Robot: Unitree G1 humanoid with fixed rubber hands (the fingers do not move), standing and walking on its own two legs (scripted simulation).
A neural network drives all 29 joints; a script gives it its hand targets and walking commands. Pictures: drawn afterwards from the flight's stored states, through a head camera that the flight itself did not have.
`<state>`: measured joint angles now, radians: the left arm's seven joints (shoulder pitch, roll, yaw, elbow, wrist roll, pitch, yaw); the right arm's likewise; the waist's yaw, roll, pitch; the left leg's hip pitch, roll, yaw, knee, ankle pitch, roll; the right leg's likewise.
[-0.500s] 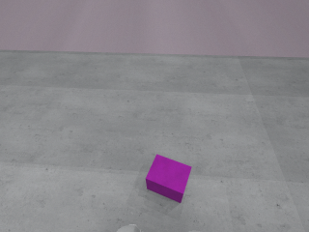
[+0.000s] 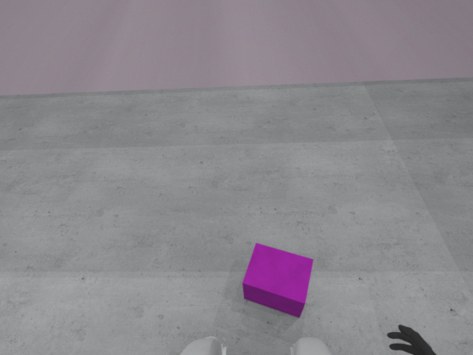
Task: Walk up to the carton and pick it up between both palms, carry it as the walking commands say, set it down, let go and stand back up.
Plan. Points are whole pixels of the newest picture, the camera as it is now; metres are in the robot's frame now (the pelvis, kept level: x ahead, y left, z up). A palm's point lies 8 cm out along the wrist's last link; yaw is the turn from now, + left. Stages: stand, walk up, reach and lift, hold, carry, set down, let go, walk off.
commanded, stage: walk up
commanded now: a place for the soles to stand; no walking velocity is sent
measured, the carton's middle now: (277, 279) +0.49 -0.10 -0.64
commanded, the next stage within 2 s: none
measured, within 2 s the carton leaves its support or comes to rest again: neither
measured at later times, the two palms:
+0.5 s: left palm (65, 333) +0.17 +0.34 -0.07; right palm out of the picture +0.09 -0.28 -0.10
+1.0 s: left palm (76, 317) +0.20 +0.33 -0.08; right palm out of the picture +0.06 -0.28 -0.10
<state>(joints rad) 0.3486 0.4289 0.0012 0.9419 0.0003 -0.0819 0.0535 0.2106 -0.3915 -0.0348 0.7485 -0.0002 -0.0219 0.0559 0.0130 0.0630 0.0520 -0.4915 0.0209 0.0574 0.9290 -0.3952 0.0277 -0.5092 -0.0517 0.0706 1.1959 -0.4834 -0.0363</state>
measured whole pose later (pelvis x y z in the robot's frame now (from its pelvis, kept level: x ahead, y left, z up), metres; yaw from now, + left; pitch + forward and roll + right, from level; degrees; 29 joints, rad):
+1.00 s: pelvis +0.05 +0.04 +0.00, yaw -16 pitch -2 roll +0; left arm 0.32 0.43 0.00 0.82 0.00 -0.08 0.05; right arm 0.21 -0.39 -0.03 0.79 0.00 -0.01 0.02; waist -0.02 0.03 0.09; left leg -0.40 0.06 0.09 0.96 -0.51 0.02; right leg -0.51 0.02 0.07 0.93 -0.38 0.00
